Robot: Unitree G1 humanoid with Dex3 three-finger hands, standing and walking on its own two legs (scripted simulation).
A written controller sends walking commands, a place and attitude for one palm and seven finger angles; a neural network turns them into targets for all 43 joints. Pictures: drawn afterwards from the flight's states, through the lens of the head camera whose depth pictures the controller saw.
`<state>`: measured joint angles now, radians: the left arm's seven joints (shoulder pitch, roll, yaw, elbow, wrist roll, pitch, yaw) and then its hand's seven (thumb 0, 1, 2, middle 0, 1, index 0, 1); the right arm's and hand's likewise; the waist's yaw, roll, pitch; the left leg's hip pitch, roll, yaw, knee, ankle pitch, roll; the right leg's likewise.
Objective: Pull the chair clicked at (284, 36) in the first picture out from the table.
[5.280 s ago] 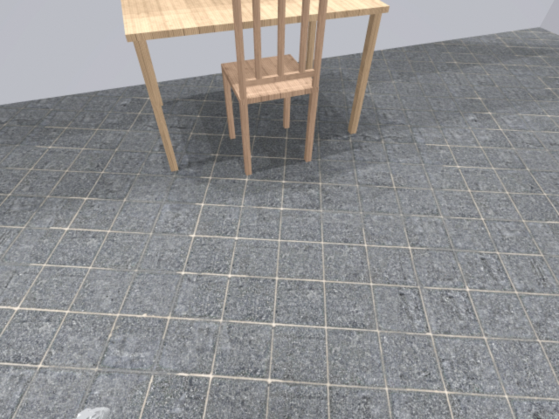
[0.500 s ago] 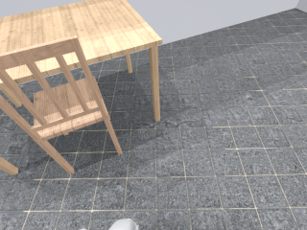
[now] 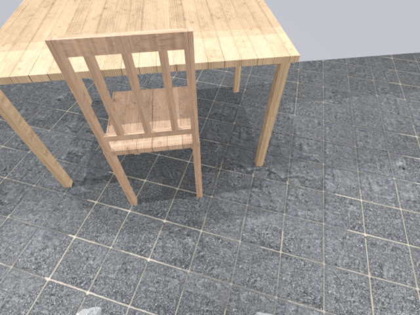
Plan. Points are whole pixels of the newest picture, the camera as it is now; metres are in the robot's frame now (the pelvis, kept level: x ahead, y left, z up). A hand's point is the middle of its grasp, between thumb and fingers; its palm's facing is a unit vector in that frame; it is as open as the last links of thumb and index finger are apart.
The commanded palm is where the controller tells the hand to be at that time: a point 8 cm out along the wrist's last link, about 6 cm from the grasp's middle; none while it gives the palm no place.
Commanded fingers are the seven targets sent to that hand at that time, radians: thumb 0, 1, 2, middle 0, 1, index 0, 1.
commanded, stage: turn to face it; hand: left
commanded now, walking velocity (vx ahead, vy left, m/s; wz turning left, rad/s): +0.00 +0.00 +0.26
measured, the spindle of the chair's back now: (138, 97) +0.74 +0.28 -0.07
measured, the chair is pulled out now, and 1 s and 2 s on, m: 0.00 0.00 0.00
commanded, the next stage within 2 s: take the last steps up to it in 0.10 s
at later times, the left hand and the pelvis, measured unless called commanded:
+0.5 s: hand out of the picture -0.04 +0.20 -0.16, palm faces +0.24 -0.94 -0.23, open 7.4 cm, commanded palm none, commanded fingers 0.00 0.90 0.90 -0.20 -0.30 -0.20 -0.30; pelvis +0.01 +0.01 +0.01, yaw +10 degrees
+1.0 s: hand (125, 271) +0.23 +0.22 -0.17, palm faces +0.17 -0.96 -0.22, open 7.4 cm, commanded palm none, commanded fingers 0.00 0.90 0.90 -0.20 -0.30 -0.20 -0.30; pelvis +0.16 +0.03 -0.02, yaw +10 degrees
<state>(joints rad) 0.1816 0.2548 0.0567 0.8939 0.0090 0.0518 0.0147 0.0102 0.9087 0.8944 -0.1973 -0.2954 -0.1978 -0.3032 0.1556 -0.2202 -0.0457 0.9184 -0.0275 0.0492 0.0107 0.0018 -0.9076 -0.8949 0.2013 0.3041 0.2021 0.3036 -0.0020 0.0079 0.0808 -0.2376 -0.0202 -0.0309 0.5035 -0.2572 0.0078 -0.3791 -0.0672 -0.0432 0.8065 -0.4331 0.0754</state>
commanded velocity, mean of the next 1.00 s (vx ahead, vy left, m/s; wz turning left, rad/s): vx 0.24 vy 0.02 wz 0.08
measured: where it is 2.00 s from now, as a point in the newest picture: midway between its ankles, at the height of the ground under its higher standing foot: (205, 289)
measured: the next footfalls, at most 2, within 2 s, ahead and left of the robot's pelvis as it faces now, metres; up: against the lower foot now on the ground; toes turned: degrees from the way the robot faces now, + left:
right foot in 0.06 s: +0.05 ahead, -0.12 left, +0.00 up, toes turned -3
left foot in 0.52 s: +0.01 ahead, +0.14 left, +0.00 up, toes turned +15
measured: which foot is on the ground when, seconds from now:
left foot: down 0.00-0.06, up 0.08-0.50, down 0.52-0.98, up 1.00-1.00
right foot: up 0.00-0.04, down 0.06-0.52, up 0.54-0.94, down 0.96-1.00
